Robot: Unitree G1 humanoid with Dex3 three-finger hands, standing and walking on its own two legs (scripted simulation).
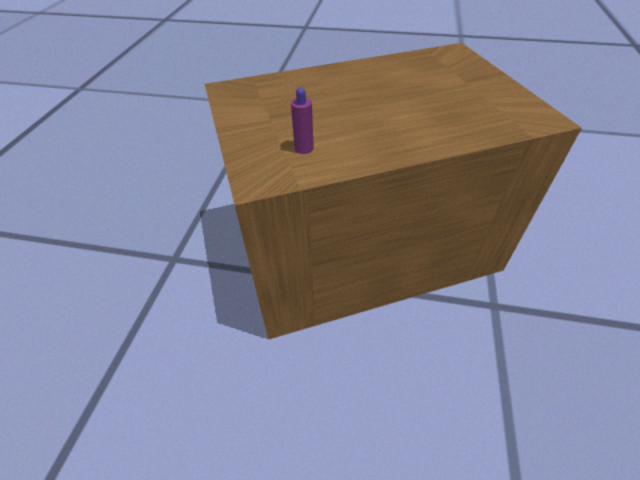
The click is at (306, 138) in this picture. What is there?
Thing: necked bottle
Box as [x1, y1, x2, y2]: [291, 87, 313, 153]
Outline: 300,87 296,90 296,98 291,101 294,146 297,152 307,153 311,151 313,148 311,101 305,97 304,89
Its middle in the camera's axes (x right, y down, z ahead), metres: -0.05 -0.29 +0.96
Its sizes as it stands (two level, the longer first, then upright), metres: 0.050 0.050 0.168
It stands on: a support 0.65 m high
